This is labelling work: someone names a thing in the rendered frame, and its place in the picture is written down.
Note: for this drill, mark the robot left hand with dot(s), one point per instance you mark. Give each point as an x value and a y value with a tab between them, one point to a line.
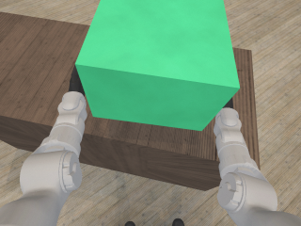
75	82

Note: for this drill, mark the robot right hand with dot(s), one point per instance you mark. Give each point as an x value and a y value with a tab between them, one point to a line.
229	104

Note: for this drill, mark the pedestal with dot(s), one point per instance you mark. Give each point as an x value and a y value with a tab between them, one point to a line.
37	57

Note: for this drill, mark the robot right upper arm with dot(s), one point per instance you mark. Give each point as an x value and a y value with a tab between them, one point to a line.
251	201

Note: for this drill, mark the carton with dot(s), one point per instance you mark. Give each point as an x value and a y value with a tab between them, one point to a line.
161	62

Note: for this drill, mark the robot left upper arm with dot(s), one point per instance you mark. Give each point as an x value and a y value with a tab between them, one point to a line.
47	180

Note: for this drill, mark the right robot forearm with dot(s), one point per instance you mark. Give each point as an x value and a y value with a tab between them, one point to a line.
231	146

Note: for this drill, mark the left robot forearm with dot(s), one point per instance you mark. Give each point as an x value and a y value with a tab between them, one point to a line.
68	130

